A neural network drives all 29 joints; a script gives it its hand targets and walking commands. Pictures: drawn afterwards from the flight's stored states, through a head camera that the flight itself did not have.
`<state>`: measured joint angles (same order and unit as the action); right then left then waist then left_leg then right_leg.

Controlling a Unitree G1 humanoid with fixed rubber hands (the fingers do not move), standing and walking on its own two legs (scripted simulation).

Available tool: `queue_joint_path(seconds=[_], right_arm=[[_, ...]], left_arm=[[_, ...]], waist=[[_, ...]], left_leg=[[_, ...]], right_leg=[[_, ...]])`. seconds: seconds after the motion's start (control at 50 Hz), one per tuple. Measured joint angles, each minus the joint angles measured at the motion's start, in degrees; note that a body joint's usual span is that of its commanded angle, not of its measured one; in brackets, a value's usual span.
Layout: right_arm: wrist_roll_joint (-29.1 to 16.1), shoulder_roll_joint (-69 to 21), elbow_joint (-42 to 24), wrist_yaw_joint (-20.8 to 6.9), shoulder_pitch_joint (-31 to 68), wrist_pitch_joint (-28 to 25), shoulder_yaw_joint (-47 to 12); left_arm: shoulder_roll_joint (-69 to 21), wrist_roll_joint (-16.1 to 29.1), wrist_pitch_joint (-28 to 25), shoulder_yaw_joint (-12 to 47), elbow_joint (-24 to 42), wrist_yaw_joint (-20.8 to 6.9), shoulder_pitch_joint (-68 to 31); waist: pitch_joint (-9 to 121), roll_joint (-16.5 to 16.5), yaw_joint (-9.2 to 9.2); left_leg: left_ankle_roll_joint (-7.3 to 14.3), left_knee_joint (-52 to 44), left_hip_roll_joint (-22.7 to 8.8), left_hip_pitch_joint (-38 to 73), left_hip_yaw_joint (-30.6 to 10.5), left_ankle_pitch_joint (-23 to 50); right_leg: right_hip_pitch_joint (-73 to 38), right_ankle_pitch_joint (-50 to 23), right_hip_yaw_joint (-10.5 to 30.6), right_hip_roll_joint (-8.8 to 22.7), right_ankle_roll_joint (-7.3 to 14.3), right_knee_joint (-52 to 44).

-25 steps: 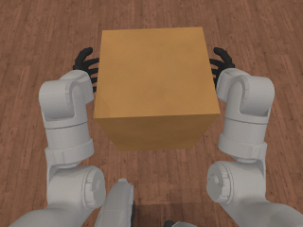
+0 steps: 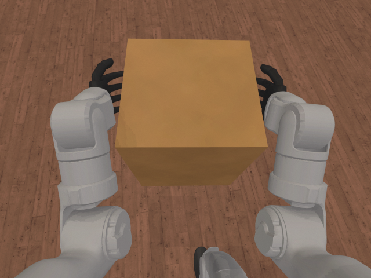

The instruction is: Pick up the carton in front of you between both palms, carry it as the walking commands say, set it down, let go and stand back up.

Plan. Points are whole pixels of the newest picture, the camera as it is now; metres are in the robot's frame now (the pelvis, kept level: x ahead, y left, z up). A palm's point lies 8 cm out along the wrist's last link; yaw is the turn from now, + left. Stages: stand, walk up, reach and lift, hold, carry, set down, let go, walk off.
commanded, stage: carry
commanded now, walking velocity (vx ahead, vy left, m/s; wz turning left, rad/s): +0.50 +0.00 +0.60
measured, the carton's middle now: (187, 124) +0.40 -0.03 +0.09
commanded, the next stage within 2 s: none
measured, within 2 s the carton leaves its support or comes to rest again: neither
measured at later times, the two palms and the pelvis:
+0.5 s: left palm (43, 8) +0.66 +0.27 +0.20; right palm out of the picture +0.72 -0.03 +0.19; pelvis +0.31 +0.04 +0.03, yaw +12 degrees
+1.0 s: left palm out of the picture +1.01 +0.25 +0.23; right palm out of the picture +1.03 -0.05 +0.23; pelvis +0.64 +0.07 +0.08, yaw +0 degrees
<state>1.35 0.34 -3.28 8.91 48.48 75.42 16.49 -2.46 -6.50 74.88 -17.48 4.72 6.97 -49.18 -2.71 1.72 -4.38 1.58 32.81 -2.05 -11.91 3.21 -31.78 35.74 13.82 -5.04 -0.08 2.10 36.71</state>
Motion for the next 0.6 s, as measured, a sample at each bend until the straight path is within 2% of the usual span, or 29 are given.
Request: queue_joint_path(seconds=[0.02,0.06,0.1,0.14,0.18,0.28,0.34,0.4,0.44,0.46,0.5,0.52,0.56,0.6], right_arm=[[-0.18,1.09,2.08,-0.31,0.41,-0.13,-0.04],[-0.29,2.52,6.30,-1.01,0.59,-0.34,-0.25],[0.18,2.71,9.56,-1.00,0.84,0.25,-0.89],[0.80,2.47,11.01,-1.00,1.19,1.14,-1.53],[1.27,2.17,10.85,-0.96,1.57,1.83,-2.11],[2.25,1.34,6.79,-0.84,2.50,2.92,-1.92],[2.78,1.10,5.76,-0.84,3.27,3.41,-1.34],[3.01,1.21,7.69,-0.85,4.37,3.54,-1.04],[3.33,0.70,10.56,-0.84,4.90,2.66,-1.60],[3.66,0.26,11.83,-0.82,4.86,1.94,-2.22],[3.92,-0.48,13.24,-0.60,3.90,1.18,-3.37],[3.74,-0.70,13.22,-0.45,3.05,1.18,-3.70],[3.06,-0.90,11.91,-0.16,1.18,1.53,-3.83],[2.38,-1.01,9.58,0.16,-0.26,1.86,-3.36]], left_arm=[[-0.10,-0.47,-0.60,0.48,-2.35,0.00,-0.49],[-0.15,-1.33,-1.20,1.49,-6.48,-0.01,-0.48],[0.24,-0.95,-0.57,2.05,-8.43,0.13,0.80],[0.87,0.16,0.25,2.15,-8.71,0.32,2.00],[1.38,1.35,0.85,2.04,-7.94,0.79,2.52],[1.63,2.94,1.33,0.76,-4.72,1.53,1.56],[1.85,3.21,1.45,0.26,-4.82,1.55,0.14],[2.37,3.28,1.72,-0.15,-6.89,1.54,-1.16],[3.37,3.27,1.93,-0.59,-8.41,1.23,-1.19],[3.94,3.28,1.73,-0.99,-9.28,0.89,-1.04],[4.73,3.37,1.45,-1.51,-10.82,0.30,-0.46],[4.84,3.36,1.63,-1.63,-11.25,0.23,-0.26],[4.56,3.01,2.11,-1.53,-11.42,0.22,-0.12],[4.06,2.63,2.33,-1.10,-10.54,0.22,-0.12]], waist=[[0.41,0.82,0.70],[1.02,0.53,2.52],[1.40,0.04,3.91],[1.29,-0.16,5.02],[0.81,-0.36,5.97],[0.18,-0.26,7.44],[0.92,-0.37,7.60],[1.93,-1.11,6.66],[1.92,-2.21,5.06],[1.65,-2.77,4.17],[0.88,-2.64,2.86],[0.44,-2.47,2.45],[-0.48,-2.22,1.94],[-1.50,-2.17,1.80]], left_leg=[[0.23,6.70,-0.77,-1.70,-1.12,0.33],[0.74,24.17,0.63,-7.55,-4.01,1.08],[1.28,36.90,1.59,-13.78,-4.25,3.44],[1.49,41.83,1.39,-19.43,-3.50,6.60],[1.53,42.61,0.94,-24.45,-2.77,8.36],[1.38,35.20,-0.33,-33.09,-0.52,10.73],[1.80,23.86,-0.53,-33.44,1.82,14.56],[3.69,11.54,1.87,-28.75,5.68,15.32],[4.91,5.90,4.14,-23.27,7.78,18.24],[4.68,7.57,4.57,-22.52,7.98,16.59],[4.15,8.06,4.61,-20.16,7.58,12.78],[3.83,6.82,4.47,-18.56,7.32,11.93],[2.75,3.45,3.95,-15.27,6.90,11.72],[2.63,0.55,3.35,-12.03,6.83,11.23]], right_leg=[[-0.89,1.08,-1.13,-0.19,0.18,1.79],[-3.47,5.56,-1.87,0.22,0.44,3.46],[-7.30,7.49,-2.19,0.95,0.00,1.15],[-11.26,7.89,-2.82,1.67,-0.25,-2.34],[-14.97,8.53,-3.63,2.42,-0.11,-5.37],[-23.32,11.59,-6.35,3.79,-1.00,-10.50],[-28.42,14.19,-8.22,4.34,-2.25,-12.87],[-32.69,18.11,-9.95,6.06,-3.77,-11.27],[-31.98,19.99,-9.56,8.78,-4.26,-0.82],[-29.10,18.27,-6.59,9.04,-4.35,8.25],[-20.63,16.47,0.74,5.69,-3.42,28.27],[-16.28,15.32,2.82,3.93,-2.51,35.84],[-8.39,12.70,4.39,1.91,-0.84,43.00],[-1.92,11.12,4.57,1.53,0.20,42.87]])
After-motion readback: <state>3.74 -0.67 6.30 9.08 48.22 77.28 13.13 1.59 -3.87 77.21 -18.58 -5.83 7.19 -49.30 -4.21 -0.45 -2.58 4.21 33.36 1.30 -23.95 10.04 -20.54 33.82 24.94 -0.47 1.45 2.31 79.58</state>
